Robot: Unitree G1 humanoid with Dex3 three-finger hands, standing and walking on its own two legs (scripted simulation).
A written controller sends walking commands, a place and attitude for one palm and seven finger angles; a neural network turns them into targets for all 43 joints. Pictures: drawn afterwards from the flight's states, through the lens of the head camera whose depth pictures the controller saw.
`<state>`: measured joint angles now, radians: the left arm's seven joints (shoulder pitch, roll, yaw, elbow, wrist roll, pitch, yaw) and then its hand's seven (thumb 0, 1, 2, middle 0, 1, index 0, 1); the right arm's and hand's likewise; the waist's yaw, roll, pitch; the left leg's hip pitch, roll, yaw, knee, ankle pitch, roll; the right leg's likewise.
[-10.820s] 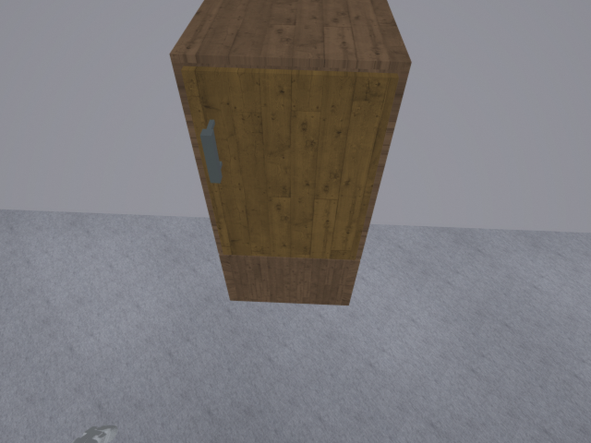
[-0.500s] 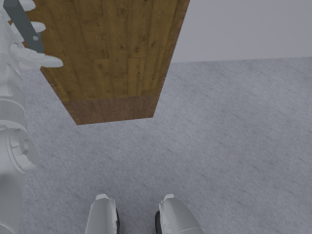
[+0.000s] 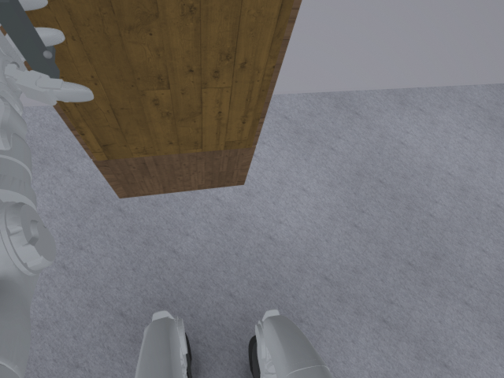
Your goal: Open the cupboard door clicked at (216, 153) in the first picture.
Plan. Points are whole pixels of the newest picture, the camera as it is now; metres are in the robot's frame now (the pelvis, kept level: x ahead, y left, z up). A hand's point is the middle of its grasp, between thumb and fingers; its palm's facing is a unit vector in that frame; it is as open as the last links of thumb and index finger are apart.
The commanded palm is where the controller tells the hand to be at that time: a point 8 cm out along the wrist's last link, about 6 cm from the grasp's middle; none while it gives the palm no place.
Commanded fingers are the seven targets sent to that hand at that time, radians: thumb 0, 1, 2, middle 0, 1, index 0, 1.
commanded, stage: close the thumb around the handle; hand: left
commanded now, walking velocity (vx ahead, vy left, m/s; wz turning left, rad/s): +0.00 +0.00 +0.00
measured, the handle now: (30, 30) +0.60 +0.25 +0.09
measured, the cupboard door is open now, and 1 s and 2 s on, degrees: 0 4 46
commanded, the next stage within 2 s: pull the door open along its arc in 0.62 s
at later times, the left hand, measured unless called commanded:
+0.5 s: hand (46, 57) +0.55 +0.22 +0.09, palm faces +0.08 -1.00 +0.00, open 6.2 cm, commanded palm +0.54 +0.25 +0.08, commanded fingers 0.00 0.90 0.90 -0.40 -1.35 -0.40 -1.35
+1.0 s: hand (47, 71) +0.53 +0.22 +0.09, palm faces +0.06 -1.00 +0.00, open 5.8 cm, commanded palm +0.48 +0.25 +0.08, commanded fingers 0.00 0.90 0.90 -0.40 -1.35 -0.40 -1.35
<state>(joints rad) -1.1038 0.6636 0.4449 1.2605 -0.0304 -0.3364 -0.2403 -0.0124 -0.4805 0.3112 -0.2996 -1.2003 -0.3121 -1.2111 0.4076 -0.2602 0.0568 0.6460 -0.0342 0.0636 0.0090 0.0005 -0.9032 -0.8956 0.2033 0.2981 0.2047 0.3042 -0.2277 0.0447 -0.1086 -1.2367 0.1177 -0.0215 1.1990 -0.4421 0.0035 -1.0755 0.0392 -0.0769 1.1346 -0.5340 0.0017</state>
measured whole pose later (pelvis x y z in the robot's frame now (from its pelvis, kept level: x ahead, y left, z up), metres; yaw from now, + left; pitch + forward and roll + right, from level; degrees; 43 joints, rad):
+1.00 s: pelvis +0.01 +0.00 +0.01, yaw +0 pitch +25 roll -4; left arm -0.91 0.56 0.45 1.11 -0.10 -0.36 -0.26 0.01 0.72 0.77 -0.36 -1.35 -0.37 -1.35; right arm 0.41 -0.25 0.04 0.63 -0.02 0.09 0.02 0.00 -0.90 -0.90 0.20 0.30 0.20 0.30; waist -0.19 0.04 -0.13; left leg -1.15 0.12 0.01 1.15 -0.44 0.01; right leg -1.00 0.04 -0.05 1.09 -0.53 0.01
